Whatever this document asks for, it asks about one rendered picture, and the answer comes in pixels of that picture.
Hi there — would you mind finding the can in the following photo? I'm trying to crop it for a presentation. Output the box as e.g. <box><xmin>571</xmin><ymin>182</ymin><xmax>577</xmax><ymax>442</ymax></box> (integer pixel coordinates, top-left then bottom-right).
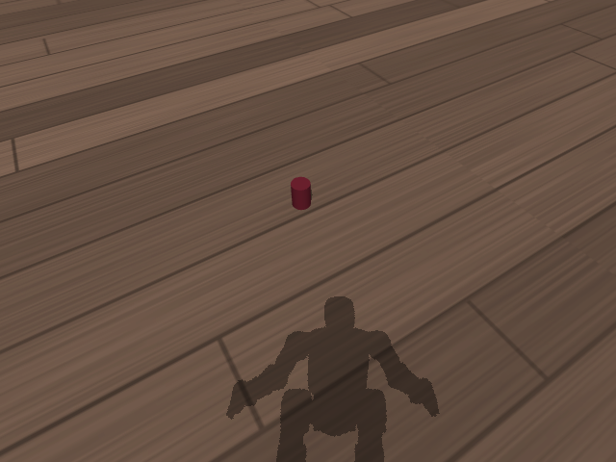
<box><xmin>291</xmin><ymin>177</ymin><xmax>311</xmax><ymax>210</ymax></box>

